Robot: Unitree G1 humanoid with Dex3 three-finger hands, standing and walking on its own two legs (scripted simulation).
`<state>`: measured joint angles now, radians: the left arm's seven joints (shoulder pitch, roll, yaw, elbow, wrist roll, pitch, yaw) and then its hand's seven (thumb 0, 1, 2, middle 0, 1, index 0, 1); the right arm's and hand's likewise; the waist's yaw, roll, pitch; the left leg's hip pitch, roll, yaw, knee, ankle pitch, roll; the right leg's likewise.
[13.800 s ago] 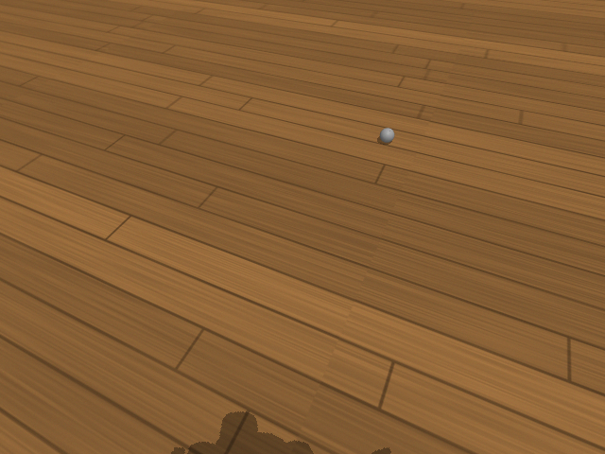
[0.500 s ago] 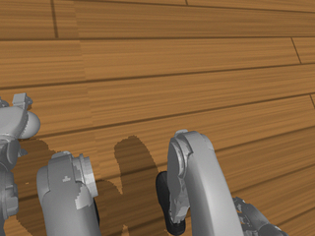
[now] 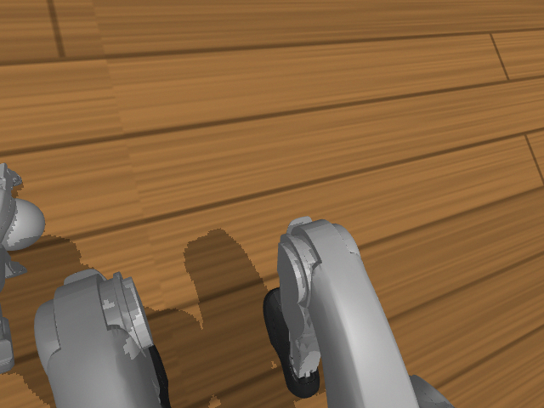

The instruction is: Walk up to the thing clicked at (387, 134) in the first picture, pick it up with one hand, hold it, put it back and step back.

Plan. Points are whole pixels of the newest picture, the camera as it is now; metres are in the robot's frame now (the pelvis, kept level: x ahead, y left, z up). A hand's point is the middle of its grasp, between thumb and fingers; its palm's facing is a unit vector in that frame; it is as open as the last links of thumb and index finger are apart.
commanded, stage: rest palm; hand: left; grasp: from above
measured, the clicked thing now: (13, 224) +0.41 +0.32 -0.25
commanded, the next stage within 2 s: close in 0.54 s
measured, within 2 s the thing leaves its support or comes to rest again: neither
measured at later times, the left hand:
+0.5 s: hand (5, 225) +0.40 +0.32 -0.23, palm faces -0.42 -0.15 -0.89, open 14.0 cm
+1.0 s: hand (16, 221) +0.41 +0.31 -0.23, palm faces -0.37 -0.10 -0.93, open 13.2 cm
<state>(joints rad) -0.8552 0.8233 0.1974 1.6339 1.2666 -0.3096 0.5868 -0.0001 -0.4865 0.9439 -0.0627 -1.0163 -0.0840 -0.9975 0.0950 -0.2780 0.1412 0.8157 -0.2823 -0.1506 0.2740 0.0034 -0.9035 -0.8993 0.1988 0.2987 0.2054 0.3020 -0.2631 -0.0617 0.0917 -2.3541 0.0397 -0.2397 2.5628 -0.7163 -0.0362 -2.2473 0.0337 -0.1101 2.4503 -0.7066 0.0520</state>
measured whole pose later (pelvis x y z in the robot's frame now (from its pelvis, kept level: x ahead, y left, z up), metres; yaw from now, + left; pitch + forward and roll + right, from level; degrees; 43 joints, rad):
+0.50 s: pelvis +0.00 +0.01 +0.00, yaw -2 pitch +27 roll -12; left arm -0.91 0.85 0.19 1.73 1.26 -0.18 0.70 0.00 -0.50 0.97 -0.08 -1.02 -0.09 -1.01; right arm 0.03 -0.32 0.15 0.80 -0.31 -0.26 0.32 0.00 -0.91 -0.90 0.20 0.30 0.20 0.30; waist -0.31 -0.09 0.10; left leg -2.36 0.04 -0.26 2.59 -0.72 -0.02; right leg -2.24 0.04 -0.12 2.45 -0.71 0.07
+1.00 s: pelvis +0.00 +0.01 +0.00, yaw -2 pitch +26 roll -12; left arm -0.91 0.84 0.12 1.73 1.28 -0.20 0.79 0.00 -0.37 0.91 -0.11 -1.06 -0.15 -1.02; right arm 0.03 -0.34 0.18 0.81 -0.31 -0.30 0.34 0.00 -0.90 -0.90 0.20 0.30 0.20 0.30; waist -0.31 -0.11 0.11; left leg -2.34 0.04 -0.28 2.59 -0.72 -0.03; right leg -2.22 0.05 -0.14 2.44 -0.69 0.07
